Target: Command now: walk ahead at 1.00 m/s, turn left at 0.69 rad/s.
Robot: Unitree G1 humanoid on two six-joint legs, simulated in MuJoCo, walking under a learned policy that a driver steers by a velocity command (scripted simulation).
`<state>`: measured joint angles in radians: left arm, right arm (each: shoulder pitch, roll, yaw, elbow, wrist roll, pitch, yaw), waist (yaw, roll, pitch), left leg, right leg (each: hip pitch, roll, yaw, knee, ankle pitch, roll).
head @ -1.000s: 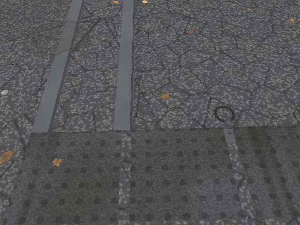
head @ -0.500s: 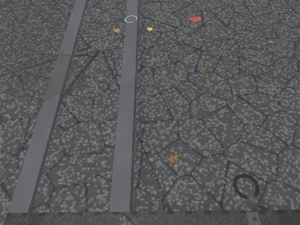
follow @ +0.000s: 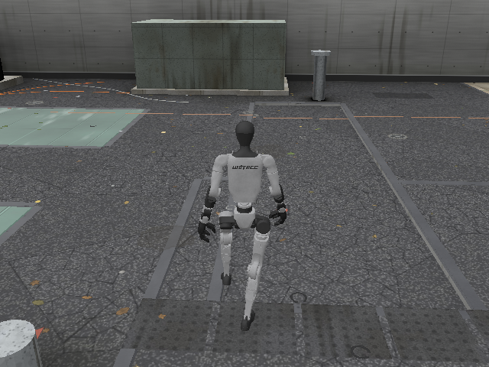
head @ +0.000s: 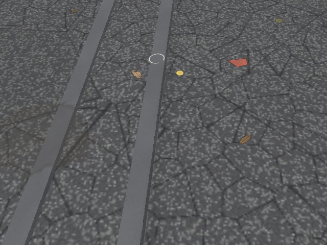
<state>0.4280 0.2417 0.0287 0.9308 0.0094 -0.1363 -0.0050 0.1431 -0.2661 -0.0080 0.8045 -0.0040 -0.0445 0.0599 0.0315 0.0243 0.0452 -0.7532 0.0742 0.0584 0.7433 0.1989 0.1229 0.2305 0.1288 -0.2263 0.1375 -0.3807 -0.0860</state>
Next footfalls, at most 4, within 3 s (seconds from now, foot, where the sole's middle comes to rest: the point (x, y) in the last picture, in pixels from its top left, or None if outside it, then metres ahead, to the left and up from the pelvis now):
0.12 left None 0.32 0.04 -0.81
0.46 right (191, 219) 0.60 -0.06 -0.81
0.74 left None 0.38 0.08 -0.78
1.20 right None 0.44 -0.13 -0.81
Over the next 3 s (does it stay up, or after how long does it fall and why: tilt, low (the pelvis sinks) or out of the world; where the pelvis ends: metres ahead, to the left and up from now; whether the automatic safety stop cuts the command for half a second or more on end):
stays up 1.57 0.45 0.02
